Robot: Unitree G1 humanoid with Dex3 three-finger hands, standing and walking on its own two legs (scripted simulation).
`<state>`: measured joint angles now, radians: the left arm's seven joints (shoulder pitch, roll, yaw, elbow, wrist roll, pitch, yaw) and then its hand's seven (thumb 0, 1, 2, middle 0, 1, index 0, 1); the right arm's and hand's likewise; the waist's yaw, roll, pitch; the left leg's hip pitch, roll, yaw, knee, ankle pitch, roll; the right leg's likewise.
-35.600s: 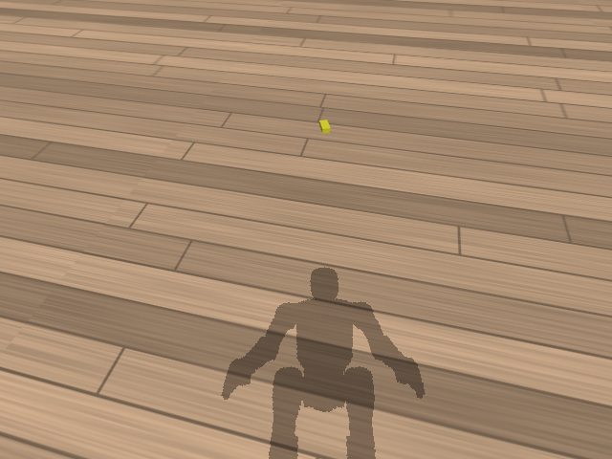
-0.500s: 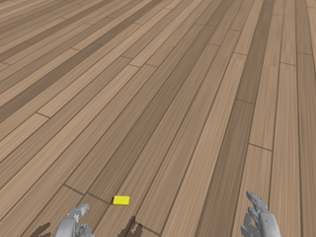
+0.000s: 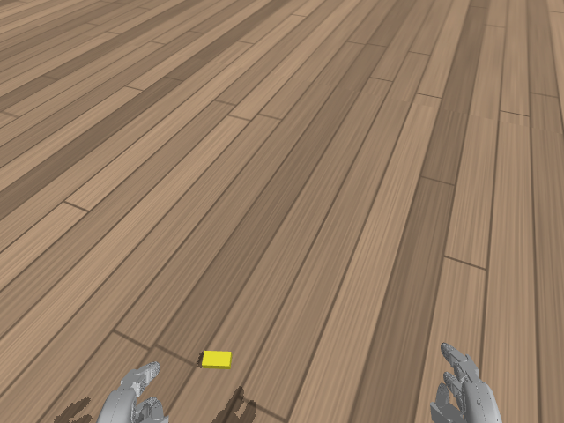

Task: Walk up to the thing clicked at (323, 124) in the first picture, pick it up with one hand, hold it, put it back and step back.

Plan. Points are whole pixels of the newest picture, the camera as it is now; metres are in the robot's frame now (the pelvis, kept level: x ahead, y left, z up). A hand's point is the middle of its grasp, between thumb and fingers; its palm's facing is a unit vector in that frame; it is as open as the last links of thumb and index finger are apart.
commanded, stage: home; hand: left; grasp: from above
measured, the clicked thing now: (217, 359) +0.47 +0.23 -0.70
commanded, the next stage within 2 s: stand in 0.46 s
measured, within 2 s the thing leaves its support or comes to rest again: neither
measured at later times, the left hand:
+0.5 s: hand out of the picture +0.16 +0.18 -0.05, palm faces +0.05 -0.98 -0.20, open 7.4 cm
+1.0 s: hand out of the picture +0.06 +0.25 -0.11, palm faces +0.06 -0.94 -0.33, open 7.4 cm
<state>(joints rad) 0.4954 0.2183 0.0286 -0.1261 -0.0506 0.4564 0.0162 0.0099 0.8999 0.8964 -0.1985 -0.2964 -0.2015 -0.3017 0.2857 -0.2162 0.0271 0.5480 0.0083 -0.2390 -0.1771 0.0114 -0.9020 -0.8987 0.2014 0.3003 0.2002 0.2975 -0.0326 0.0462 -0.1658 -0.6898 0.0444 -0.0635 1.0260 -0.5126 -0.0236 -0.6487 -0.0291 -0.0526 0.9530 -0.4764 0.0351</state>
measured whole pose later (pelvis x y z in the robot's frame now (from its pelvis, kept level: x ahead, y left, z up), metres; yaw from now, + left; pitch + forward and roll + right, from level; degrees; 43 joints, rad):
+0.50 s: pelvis +0.00 +0.00 +0.00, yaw +0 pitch +10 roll -3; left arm 0.50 0.22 0.03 -0.14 -0.05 0.46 0.02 0.01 0.90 0.90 -0.20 -0.30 -0.20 -0.30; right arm 0.29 -0.22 0.03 0.54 0.01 -0.23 -0.18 0.01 -0.90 -0.90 0.20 0.30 0.20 0.30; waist -0.03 0.04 -0.17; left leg -0.70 0.04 -0.06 1.03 -0.51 -0.02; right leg -0.66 -0.03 -0.05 0.96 -0.48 0.04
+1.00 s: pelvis +0.00 +0.01 +0.05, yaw +1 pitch -1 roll -1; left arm 0.22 0.29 0.05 0.92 0.04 0.04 0.04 0.01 0.90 0.90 -0.20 -0.30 -0.20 -0.30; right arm 0.20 -0.28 -0.05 0.96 -0.05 -0.02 -0.02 0.01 -0.91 -0.90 0.20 0.30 0.20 0.30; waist 0.03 0.00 0.06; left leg -0.28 -0.01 -0.02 0.66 -0.36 0.01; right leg -0.26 -0.08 -0.03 0.63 -0.34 0.06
